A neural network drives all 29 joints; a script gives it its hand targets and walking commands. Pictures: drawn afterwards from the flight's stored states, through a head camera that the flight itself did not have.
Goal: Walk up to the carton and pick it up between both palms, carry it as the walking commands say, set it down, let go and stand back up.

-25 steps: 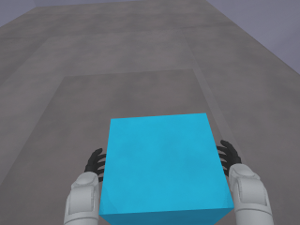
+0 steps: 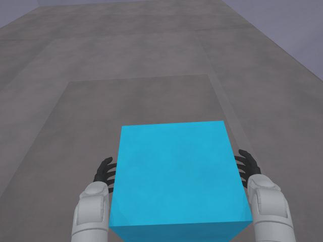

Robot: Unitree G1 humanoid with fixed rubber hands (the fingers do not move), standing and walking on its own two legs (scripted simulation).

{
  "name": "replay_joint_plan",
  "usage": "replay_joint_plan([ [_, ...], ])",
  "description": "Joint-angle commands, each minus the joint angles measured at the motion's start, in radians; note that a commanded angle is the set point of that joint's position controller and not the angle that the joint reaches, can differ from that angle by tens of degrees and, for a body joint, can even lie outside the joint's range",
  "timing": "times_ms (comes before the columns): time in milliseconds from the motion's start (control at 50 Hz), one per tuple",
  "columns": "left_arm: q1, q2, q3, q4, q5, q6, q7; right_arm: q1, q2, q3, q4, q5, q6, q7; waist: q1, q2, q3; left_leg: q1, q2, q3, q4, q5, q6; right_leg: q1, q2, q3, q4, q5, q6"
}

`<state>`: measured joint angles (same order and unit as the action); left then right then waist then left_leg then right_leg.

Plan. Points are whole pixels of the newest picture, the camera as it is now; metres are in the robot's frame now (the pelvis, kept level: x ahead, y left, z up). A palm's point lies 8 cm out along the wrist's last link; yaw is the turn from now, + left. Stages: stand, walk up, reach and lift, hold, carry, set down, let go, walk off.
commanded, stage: hold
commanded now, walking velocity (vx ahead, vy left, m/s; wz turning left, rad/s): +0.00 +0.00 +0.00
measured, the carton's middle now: (175, 184) +0.32 -0.01 -0.04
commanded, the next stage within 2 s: carry in 0.64 s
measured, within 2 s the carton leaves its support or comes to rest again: neither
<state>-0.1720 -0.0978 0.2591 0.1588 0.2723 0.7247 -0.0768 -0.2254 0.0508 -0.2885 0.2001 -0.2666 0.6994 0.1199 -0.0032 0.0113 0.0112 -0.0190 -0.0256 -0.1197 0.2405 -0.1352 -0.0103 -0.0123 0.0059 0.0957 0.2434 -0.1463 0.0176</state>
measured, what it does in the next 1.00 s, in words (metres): shifts its weight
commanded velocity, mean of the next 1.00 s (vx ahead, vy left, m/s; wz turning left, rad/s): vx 0.20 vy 0.00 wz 0.00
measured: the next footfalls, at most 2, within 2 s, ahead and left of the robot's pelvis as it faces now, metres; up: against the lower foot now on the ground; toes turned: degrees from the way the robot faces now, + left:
right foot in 1.24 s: +0.31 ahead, -0.13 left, +0.00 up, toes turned -7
left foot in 1.74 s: +0.72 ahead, +0.07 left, +0.00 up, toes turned +9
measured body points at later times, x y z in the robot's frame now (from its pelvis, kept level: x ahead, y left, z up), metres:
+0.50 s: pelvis +0.00 -0.01 +0.00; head -0.03 -0.01 +0.45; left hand +0.28 +0.18 +0.03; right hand +0.30 -0.20 +0.03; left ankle +0.01 +0.13 -0.75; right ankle +0.00 -0.13 -0.75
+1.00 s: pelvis +0.07 -0.01 -0.01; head +0.04 -0.01 +0.43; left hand +0.34 +0.17 +0.06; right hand +0.36 -0.21 +0.07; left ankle +0.04 +0.10 -0.75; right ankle +0.00 -0.14 -0.75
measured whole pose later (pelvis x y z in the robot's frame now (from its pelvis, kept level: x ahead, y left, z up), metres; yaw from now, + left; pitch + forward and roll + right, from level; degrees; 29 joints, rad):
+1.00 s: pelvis +0.07 -0.01 -0.01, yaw +2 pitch +4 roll +1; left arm -0.07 -0.10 0.18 -0.27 0.13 1.01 -0.01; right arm -0.13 -0.01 -0.23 -0.20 -0.06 0.99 0.06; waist -0.02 -0.02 -0.18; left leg -0.27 0.01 0.08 0.49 -0.38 0.00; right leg -0.18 -0.05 -0.05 0.45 -0.35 0.02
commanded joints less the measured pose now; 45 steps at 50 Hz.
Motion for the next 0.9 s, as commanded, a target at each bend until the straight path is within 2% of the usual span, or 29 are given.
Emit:
replay_joint_plan([
  [0, -0.521, -0.768, -0.577, -0.095, -0.256, -0.045, -0.228, -0.423, 0.807, 0.573, -0.045, 0.226, -0.023, 0.215, 0.002, -0.012, -0.223, 0.056, -0.07, 0.057, -0.016, 0.209, -0.021, 0.049, 0.096, -0.064, -0.014, 0.186, -0.01],
  [360, -0.531, -0.731, -0.576, -0.106, -0.261, -0.055, -0.238, -0.428, 0.822, 0.591, -0.048, 0.234, -0.024, 0.201, 0.007, -0.033, -0.224, 0.031, -0.082, 0.071, -0.011, 0.147, -0.009, 0.051, 0.083, -0.053, -0.014, 0.181, 0.001],
  [600, -0.535, -0.746, -0.592, -0.115, -0.268, -0.056, -0.235, -0.42, 0.815, 0.592, -0.058, 0.234, -0.029, 0.201, 0.002, -0.008, -0.236, 0.036, -0.077, 0.067, -0.007, 0.174, -0.017, 0.05, 0.093, -0.056, -0.006, 0.186, -0.007],
  [620, -0.627, -0.74, -0.65, -0.157, -0.322, -0.041, -0.231, -0.452, 0.825, 0.619, -0.103, 0.265, -0.017, 0.191, -0.017, -0.023, -0.347, -0.008, 0.153, 0.006, 0.15, 0.114, -0.008, -0.077, -0.095, -0.049, 0.19, 0.087, -0.01],
  [640, -0.626, -0.765, -0.661, -0.16, -0.325, -0.035, -0.227, -0.475, 0.844, 0.652, -0.127, 0.281, -0.008, 0.194, -0.01, 0.016, -0.29, -0.075, 0.155, -0.034, 0.101, -0.103, 0.007, -0.138, -0.072, -0.058, 0.177, -0.127, -0.01],
  [660, -0.651, -0.791, -0.69, -0.207, -0.338, -0.024, -0.222, -0.509, 0.865, 0.689, -0.17, 0.309, 0.006, 0.192, -0.011, 0.038, -0.231, -0.126, 0.15, -0.058, 0.061, -0.384, 0.031, -0.203, -0.053, -0.069, 0.169, -0.351, -0.017],
  [680, -0.643, -0.795, -0.689, -0.217, -0.34, -0.006, -0.217, -0.512, 0.866, 0.703, -0.186, 0.322, 0.022, 0.185, -0.012, 0.041, -0.231, -0.154, 0.165, -0.093, 0.041, -0.508, 0.057, -0.238, -0.054, -0.066, 0.178, -0.436, -0.02],
  [700, -0.643, -0.803, -0.705, -0.25, -0.352, 0.015, -0.21, -0.514, 0.873, 0.722, -0.218, 0.339, 0.043, 0.176, -0.01, 0.062, -0.222, -0.224, 0.173, -0.12, 0.021, -0.586, 0.068, -0.234, -0.047, -0.078, 0.205, -0.464, -0.019],
  [720, -0.641, -0.805, -0.721, -0.285, -0.363, 0.037, -0.203, -0.519, 0.872, 0.738, -0.249, 0.357, 0.066, 0.168, -0.005, 0.077, -0.207, -0.281, 0.176, -0.122, 0.005, -0.616, 0.066, -0.224, -0.043, -0.089, 0.233, -0.454, -0.02],
  [740, -0.623, -0.813, -0.734, -0.323, -0.379, 0.057, -0.194, -0.51, 0.876, 0.757, -0.288, 0.375, 0.089, 0.159, -0.001, 0.078, -0.23, -0.295, 0.176, -0.105, 0.018, -0.581, 0.059, -0.198, -0.044, -0.103, 0.238, -0.413, -0.021],
  [780, -0.59, -0.825, -0.767, -0.389, -0.408, 0.111, -0.172, -0.493, 0.871, 0.779, -0.354, 0.404, 0.138, 0.137, 0.008, 0.062, -0.264, -0.311, 0.139, -0.039, 0.114, -0.457, 0.034, -0.135, -0.068, -0.085, 0.157, -0.363, -0.037],
  [800, -0.566, -0.824, -0.779, -0.414, -0.421, 0.137, -0.16, -0.475, 0.861, 0.785, -0.383, 0.413, 0.163, 0.126, 0.014, 0.006, -0.299, -0.338, 0.106, 0.024, 0.221, -0.375, 0.017, -0.06, -0.116, -0.029, 0.103, -0.348, -0.055],
  [820, -0.538, -0.815, -0.787, -0.436, -0.432, 0.163, -0.146, -0.457, 0.849, 0.792, -0.412, 0.424, 0.188, 0.114, 0.019, -0.092, -0.335, -0.383, 0.061, 0.103, 0.358, -0.318, -0.001, 0.017, -0.189, 0.072, 0.032, -0.342, -0.082],
  [840, -0.51, -0.796, -0.787, -0.446, -0.435, 0.189, -0.132, -0.428, 0.831, 0.791, -0.428, 0.431, 0.216, 0.104, 0.019, -0.188, -0.324, -0.477, 0.014, 0.172, 0.436, -0.315, -0.008, 0.073, -0.265, 0.174, -0.016, -0.322, -0.114],
  [860, -0.479, -0.773, -0.784, -0.464, -0.434, 0.215, -0.116, -0.408, 0.807, 0.792, -0.451, 0.438, 0.243, 0.094, 0.016, -0.216, -0.292, -0.504, 0.024, 0.208, 0.413, -0.339, -0.006, 0.041, -0.33, 0.203, -0.052, -0.319, -0.151],
  [880, -0.452, -0.753, -0.781, -0.491, -0.434, 0.243, -0.098, -0.389, 0.797, 0.802, -0.47, 0.453, 0.273, 0.085, 0.007, -0.192, -0.263, -0.454, 0.044, 0.22, 0.344, -0.329, 0.002, -0.03, -0.337, 0.176, -0.059, -0.318, -0.164],
])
